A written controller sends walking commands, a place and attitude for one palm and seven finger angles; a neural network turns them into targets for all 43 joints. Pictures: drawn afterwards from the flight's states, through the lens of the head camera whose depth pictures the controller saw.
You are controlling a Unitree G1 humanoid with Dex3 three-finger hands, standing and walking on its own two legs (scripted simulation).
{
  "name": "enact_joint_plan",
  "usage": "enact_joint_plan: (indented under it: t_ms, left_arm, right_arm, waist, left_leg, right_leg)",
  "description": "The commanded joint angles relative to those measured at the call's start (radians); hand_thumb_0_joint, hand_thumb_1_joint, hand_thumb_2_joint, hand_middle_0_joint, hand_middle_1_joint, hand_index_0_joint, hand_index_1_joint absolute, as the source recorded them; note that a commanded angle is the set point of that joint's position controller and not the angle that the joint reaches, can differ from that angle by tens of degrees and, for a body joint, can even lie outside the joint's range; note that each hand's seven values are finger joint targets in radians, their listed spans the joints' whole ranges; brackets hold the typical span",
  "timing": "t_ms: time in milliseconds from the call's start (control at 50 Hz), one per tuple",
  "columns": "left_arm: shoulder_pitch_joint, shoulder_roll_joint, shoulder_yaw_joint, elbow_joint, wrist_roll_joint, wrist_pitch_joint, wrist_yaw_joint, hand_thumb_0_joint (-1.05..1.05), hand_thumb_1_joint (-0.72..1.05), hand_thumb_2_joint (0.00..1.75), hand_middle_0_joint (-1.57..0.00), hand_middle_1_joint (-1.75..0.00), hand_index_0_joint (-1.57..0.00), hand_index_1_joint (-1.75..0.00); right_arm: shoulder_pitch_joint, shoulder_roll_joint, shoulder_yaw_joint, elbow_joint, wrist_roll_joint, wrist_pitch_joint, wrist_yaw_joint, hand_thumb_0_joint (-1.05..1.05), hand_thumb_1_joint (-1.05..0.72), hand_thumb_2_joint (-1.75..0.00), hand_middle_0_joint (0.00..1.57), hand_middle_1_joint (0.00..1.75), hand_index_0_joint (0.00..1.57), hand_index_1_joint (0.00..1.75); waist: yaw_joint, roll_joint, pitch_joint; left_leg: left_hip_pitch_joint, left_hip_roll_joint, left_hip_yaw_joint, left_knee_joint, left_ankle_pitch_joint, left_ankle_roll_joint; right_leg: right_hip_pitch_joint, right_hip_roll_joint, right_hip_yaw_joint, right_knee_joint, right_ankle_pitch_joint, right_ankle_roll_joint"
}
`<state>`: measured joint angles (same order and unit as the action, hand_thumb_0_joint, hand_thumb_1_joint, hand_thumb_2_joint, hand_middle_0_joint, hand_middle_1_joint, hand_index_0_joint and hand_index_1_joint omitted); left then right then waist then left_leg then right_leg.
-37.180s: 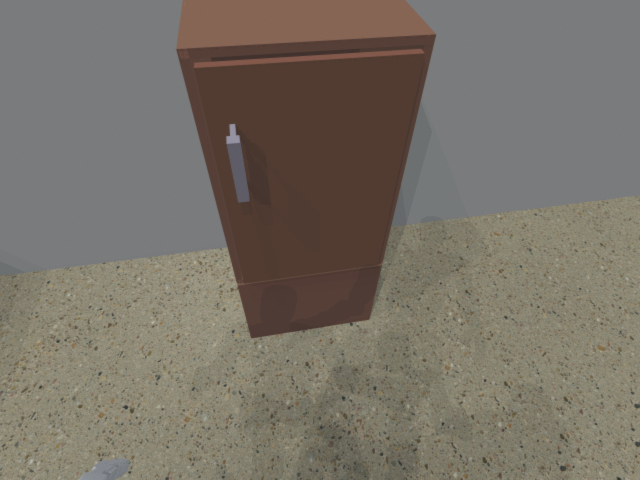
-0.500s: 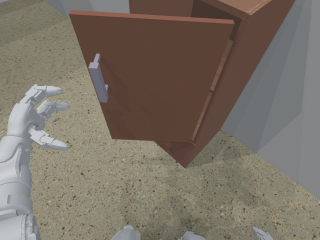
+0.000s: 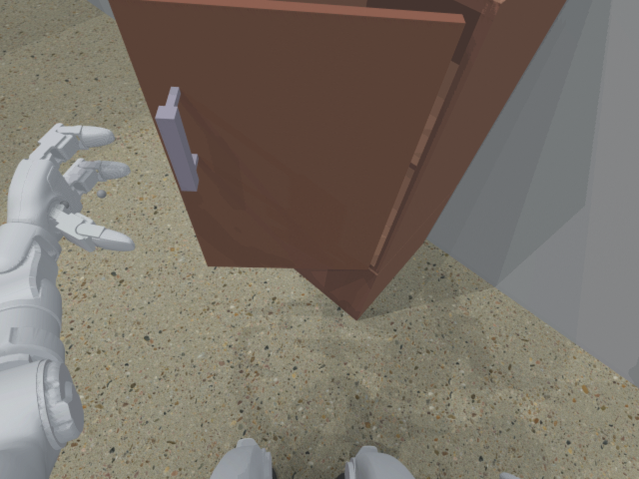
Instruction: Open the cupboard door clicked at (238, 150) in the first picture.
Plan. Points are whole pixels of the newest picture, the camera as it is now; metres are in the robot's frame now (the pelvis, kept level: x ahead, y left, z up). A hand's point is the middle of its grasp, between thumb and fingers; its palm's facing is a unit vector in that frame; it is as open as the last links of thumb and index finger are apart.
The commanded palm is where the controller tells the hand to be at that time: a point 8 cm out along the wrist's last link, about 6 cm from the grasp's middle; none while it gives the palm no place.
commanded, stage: move the hooked fingers beside the handle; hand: left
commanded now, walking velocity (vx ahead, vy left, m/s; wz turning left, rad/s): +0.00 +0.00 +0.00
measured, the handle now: (182, 141) +0.54 +0.18 +0.07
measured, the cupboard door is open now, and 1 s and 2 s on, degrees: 42 42 42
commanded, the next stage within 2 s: slide the fingers in behind the handle in 1.16 s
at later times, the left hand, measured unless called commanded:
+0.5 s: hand (121, 154) +0.50 +0.25 +0.08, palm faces -0.02 -1.00 +0.00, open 14.0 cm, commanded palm +0.47 +0.30 +0.07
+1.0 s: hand (122, 164) +0.49 +0.25 +0.07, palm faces -0.02 -1.00 +0.01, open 14.0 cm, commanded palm +0.47 +0.29 +0.07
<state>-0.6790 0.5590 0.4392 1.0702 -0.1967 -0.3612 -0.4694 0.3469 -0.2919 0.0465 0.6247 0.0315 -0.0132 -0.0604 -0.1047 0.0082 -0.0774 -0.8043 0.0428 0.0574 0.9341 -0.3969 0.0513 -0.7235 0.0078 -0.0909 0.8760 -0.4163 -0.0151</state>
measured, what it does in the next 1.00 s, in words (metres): stands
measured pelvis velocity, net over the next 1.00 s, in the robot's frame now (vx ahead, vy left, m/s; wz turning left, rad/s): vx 0.01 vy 0.01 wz -0.02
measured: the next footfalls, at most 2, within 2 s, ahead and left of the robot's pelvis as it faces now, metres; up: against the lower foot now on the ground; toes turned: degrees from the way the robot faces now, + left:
none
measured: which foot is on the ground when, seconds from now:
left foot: down 0.00-1.00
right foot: down 0.00-1.00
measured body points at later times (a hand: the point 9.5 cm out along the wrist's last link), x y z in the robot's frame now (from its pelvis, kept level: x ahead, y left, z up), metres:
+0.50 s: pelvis +0.00 +0.00 -0.01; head +0.13 +0.03 +0.42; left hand +0.50 +0.30 +0.08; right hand -0.01 -0.27 -0.11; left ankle +0.03 +0.09 -0.69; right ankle +0.00 -0.12 -0.69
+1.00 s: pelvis +0.01 +0.01 -0.01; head +0.12 +0.04 +0.43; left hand +0.48 +0.30 +0.08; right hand +0.04 -0.27 -0.11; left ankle +0.03 +0.09 -0.69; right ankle +0.00 -0.12 -0.69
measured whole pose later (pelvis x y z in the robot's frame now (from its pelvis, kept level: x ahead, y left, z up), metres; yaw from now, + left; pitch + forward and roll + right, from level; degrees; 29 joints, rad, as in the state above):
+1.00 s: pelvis +0.01 +0.01 -0.01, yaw -1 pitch +19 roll -4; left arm -0.81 0.59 0.45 1.15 -0.15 -0.36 -0.42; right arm 0.36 -0.28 0.05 0.59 0.02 0.07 -0.03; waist -0.14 0.01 -0.10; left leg -0.90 0.06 0.06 1.00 -0.44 0.06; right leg -0.81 0.02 -0.08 0.91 -0.43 -0.01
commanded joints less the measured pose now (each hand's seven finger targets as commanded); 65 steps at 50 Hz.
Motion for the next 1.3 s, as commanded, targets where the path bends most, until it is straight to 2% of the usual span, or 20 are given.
enact_joint_plan:
  t_ms: [0,60,80,140,240,280,320,420,500,620,700,760,780,860,980,1120,1160,1200,1240,1280]
  left_arm:
    - [-0.431,0.315,0.055,-0.177,-0.02,-0.086,-0.005,0.0,-0.5,0.3,-0.3,-1.2,-0.3,-1.2]
    - [-0.468,0.306,0.031,-0.11,-0.006,-0.065,-0.01,0.0,-0.5,0.3,-0.3,-1.2,-0.3,-1.2]
    - [-0.487,0.35,0.057,-0.101,-0.001,-0.061,-0.006,0.0,-0.5,0.3,-0.3,-1.2,-0.3,-1.2]
    - [-0.539,0.354,0.04,-0.112,0.014,-0.062,-0.002,0.0,-0.5,0.3,-0.3,-1.2,-0.3,-1.2]
    - [-0.584,0.368,0.045,-0.061,0.021,-0.056,0.007,0.0,-0.5,0.3,-0.3,-1.2,-0.3,-1.2]
    - [-0.613,0.42,0.069,-0.049,0.034,-0.048,0.014,0.0,-0.5,0.3,-0.3,-1.2,-0.3,-1.2]
    - [-0.626,0.436,0.079,-0.089,0.044,-0.056,0.015,0.0,-0.5,0.3,-0.3,-1.2,-0.3,-1.2]
    - [-0.503,0.452,0.119,-0.06,0.04,-0.043,0.006,0.0,-0.5,0.3,-0.3,-1.2,-0.3,-1.2]
    - [-0.467,0.465,0.139,-0.102,0.028,-0.042,-0.003,0.0,-0.5,0.3,-0.3,-1.2,-0.3,-1.2]
    - [-0.523,0.418,0.104,-0.167,0.017,-0.073,-0.007,0.0,-0.5,0.3,-0.3,-1.2,-0.3,-1.2]
    - [-0.509,0.318,0.042,-0.188,0.003,-0.071,-0.006,0.0,-0.5,0.3,-0.3,-1.2,-0.3,-1.2]
    - [-0.51,0.296,0.02,-0.104,0.009,-0.041,0.006,0.0,-0.5,0.3,-0.3,-1.2,-0.3,-1.2]
    - [-0.53,0.296,0.01,-0.095,0.015,-0.036,0.013,0.0,-0.5,0.3,-0.3,-1.2,-0.3,-1.2]
    - [-0.547,0.321,0.039,-0.178,0.026,-0.069,0.045,0.0,-0.5,0.3,-0.3,-1.2,-0.3,-1.2]
    - [-0.527,0.348,0.049,-0.085,0.038,-0.056,0.052,0.0,-0.5,0.3,-0.3,-1.2,-0.3,-1.2]
    - [-0.538,0.362,0.067,-0.141,0.019,-0.085,0.026,0.0,-0.5,0.3,-0.3,-1.2,-0.3,-1.2]
    - [-0.531,0.325,0.038,-0.098,0.013,-0.071,0.017,0.0,-0.5,0.3,-0.3,-1.2,-0.3,-1.2]
    - [-0.543,0.35,0.047,-0.065,0.012,-0.059,0.013,0.0,-0.5,0.3,-0.3,-1.2,-0.3,-1.2]
    - [-0.578,0.38,0.054,-0.097,0.024,-0.062,0.015,0.0,-0.5,0.3,-0.3,-1.2,-0.3,-1.2]
    - [-0.599,0.338,0.021,-0.137,0.022,-0.073,0.018,0.0,-0.5,0.3,-0.3,-1.2,-0.3,-1.2]
  right_arm:
    - [0.126,-0.185,-0.072,-0.062,-0.01,-0.014,-0.014,0.0,-0.9,-0.9,0.2,0.3,0.2,0.3]
    - [0.132,-0.188,-0.07,-0.057,-0.007,-0.002,-0.013,0.0,-0.9,-0.9,0.2,0.3,0.2,0.3]
    - [0.139,-0.194,-0.07,-0.053,-0.008,0.002,-0.014,0.0,-0.9,-0.9,0.2,0.3,0.2,0.3]
    - [0.152,-0.193,-0.067,-0.058,-0.011,0.01,-0.012,0.0,-0.9,-0.9,0.2,0.3,0.2,0.3]
    - [0.18,-0.199,-0.066,-0.049,-0.014,0.027,-0.007,0.0,-0.9,-0.9,0.2,0.3,0.2,0.3]
    - [0.192,-0.206,-0.065,-0.047,-0.014,0.032,-0.01,0.0,-0.9,-0.9,0.2,0.3,0.2,0.3]
    - [0.21,-0.204,-0.066,-0.051,-0.021,0.036,-0.006,0.0,-0.9,-0.9,0.2,0.3,0.2,0.3]
    - [0.224,-0.204,-0.072,-0.071,-0.025,0.051,0.004,0.0,-0.9,-0.9,0.2,0.3,0.2,0.3]
    - [0.223,-0.202,-0.078,-0.086,-0.024,0.064,0.008,0.0,-0.9,-0.9,0.2,0.3,0.2,0.3]
    - [0.214,-0.195,-0.079,-0.074,-0.02,0.07,0.009,0.0,-0.9,-0.9,0.2,0.3,0.2,0.3]
    - [0.211,-0.189,-0.082,-0.062,-0.019,0.073,0.011,0.0,-0.9,-0.9,0.2,0.3,0.2,0.3]
    - [0.198,-0.191,-0.077,-0.054,-0.016,0.077,0.01,0.0,-0.9,-0.9,0.2,0.3,0.2,0.3]
    - [0.194,-0.193,-0.075,-0.057,-0.016,0.076,0.008,0.0,-0.9,-0.9,0.2,0.3,0.2,0.3]
    - [0.191,-0.186,-0.076,-0.066,-0.024,0.07,0.012,0.0,-0.9,-0.9,0.2,0.3,0.2,0.3]
    - [0.177,-0.19,-0.069,-0.075,-0.017,0.075,0.01,0.0,-0.9,-0.9,0.2,0.3,0.2,0.3]
    - [0.178,-0.189,-0.071,-0.075,-0.02,0.071,0.009,0.0,-0.9,-0.9,0.2,0.3,0.2,0.3]
    - [0.177,-0.188,-0.069,-0.071,-0.015,0.071,0.008,0.0,-0.9,-0.9,0.2,0.3,0.2,0.3]
    - [0.18,-0.194,-0.064,-0.068,-0.014,0.072,0.002,0.0,-0.9,-0.9,0.2,0.3,0.2,0.3]
    - [0.185,-0.196,-0.067,-0.065,-0.014,0.072,-0.001,0.0,-0.9,-0.9,0.2,0.3,0.2,0.3]
    - [0.184,-0.191,-0.069,-0.06,-0.016,0.067,0.001,0.0,-0.9,-0.9,0.2,0.3,0.2,0.3]
  waist:
    - [-0.015,0.122,-0.409]
    - [-0.036,0.114,-0.387]
    - [-0.031,0.109,-0.371]
    - [-0.042,0.151,-0.404]
    - [-0.06,0.135,-0.418]
    - [-0.064,0.129,-0.408]
    - [-0.051,0.193,-0.498]
    - [-0.031,0.133,-0.507]
    - [-0.018,0.141,-0.489]
    - [-0.04,0.194,-0.475]
    - [-0.047,0.232,-0.479]
    - [-0.058,0.149,-0.396]
    - [-0.063,0.148,-0.375]
    - [-0.039,0.196,-0.496]
    - [-0.046,0.124,-0.409]
    - [-0.034,0.178,-0.493]
    - [-0.052,0.13,-0.44]
    - [-0.057,0.116,-0.4]
    - [-0.055,0.146,-0.429]
    - [-0.061,0.177,-0.457]
  left_leg:
    - [0.375,-0.009,-0.12,-0.094,0.308,-0.021]
    - [0.331,-0.009,-0.111,-0.086,0.268,-0.017]
    - [0.305,-0.008,-0.115,-0.085,0.249,-0.017]
    - [0.323,-0.008,-0.116,-0.073,0.275,-0.016]
    - [0.311,-0.002,-0.12,-0.055,0.274,-0.016]
    - [0.272,-0.001,-0.119,-0.05,0.263,-0.012]
    - [0.342,-0.001,-0.121,-0.04,0.329,-0.018]
    - [0.311,0.001,-0.108,-0.034,0.397,-0.014]
    - [0.301,-0.001,-0.102,-0.035,0.417,-0.013]
    - [0.38,0.006,-0.112,-0.039,0.424,-0.018]
    - [0.476,0.014,-0.138,-0.04,0.492,-0.029]
    - [0.388,0.01,-0.136,-0.056,0.375,-0.025]
    - [0.365,0.008,-0.136,-0.061,0.339,-0.023]
    - [0.457,0.01,-0.149,-0.045,0.447,-0.036]
    - [0.327,0.001,-0.123,-0.047,0.344,-0.023]
    - [0.384,0.003,-0.125,-0.031,0.396,-0.027]
    - [0.341,0.002,-0.122,-0.039,0.334,-0.021]
    - [0.283,-0.004,-0.116,-0.039,0.293,-0.014]
    - [0.299,-0.003,-0.121,-0.039,0.294,-0.015]
    - [0.345,0.0,-0.127,-0.036,0.306,-0.019]
  right_leg:
    - [0.013,0.035,0.054,-0.092,0.227,-0.016]
    - [-0.008,0.034,0.059,-0.093,0.21,-0.007]
    - [-0.01,0.032,0.059,-0.091,0.193,-0.008]
    - [-0.028,0.035,0.06,-0.081,0.204,-0.009]
    - [-0.057,0.043,0.059,-0.073,0.193,-0.005]
    - [-0.049,0.042,0.063,-0.068,0.193,-0.004]
    - [-0.05,0.046,0.059,-0.055,0.227,-0.008]
    - [0.011,0.053,0.058,-0.049,0.309,-0.005]
    - [0.03,0.057,0.056,-0.047,0.335,-0.009]
    - [-0.035,0.063,0.051,-0.059,0.303,-0.009]
    - [-0.103,0.063,0.034,-0.062,0.274,-0.015]
    - [-0.104,0.058,0.031,-0.073,0.228,-0.009]
    - [-0.11,0.055,0.031,-0.073,0.21,-0.009]
    - [-0.092,0.055,0.033,-0.053,0.254,-0.012]
    - [-0.051,0.053,0.042,-0.057,0.246,-0.008]
    - [-0.041,0.058,0.048,-0.046,0.275,-0.012]
    - [-0.05,0.058,0.046,-0.059,0.242,-0.007]
    - [-0.041,0.056,0.051,-0.06,0.228,-0.01]
    - [-0.048,0.053,0.054,-0.059,0.223,-0.007]
    - [-0.075,0.054,0.051,-0.058,0.212,-0.009]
